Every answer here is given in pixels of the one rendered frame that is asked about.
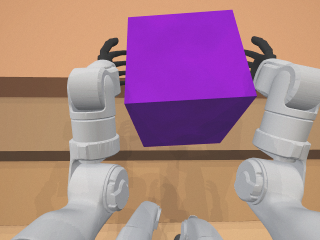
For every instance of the robot left forearm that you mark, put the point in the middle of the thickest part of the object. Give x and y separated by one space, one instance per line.
91 95

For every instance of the robot right forearm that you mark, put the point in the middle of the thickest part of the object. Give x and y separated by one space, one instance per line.
293 102

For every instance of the right robot hand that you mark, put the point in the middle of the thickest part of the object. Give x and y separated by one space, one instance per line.
258 58

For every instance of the robot right thigh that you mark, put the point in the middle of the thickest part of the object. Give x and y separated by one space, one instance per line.
198 229

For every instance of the left robot hand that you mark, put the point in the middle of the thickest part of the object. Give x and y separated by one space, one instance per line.
106 55

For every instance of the right robot upper arm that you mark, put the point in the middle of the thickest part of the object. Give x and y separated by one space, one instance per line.
274 191

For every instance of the carton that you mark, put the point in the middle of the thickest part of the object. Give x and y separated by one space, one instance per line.
187 79

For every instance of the robot thigh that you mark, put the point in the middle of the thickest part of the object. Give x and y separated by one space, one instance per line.
198 229
142 223

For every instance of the left robot upper arm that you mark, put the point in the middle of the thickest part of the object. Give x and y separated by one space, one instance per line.
95 192

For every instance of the robot left thigh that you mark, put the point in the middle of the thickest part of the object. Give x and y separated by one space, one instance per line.
142 223

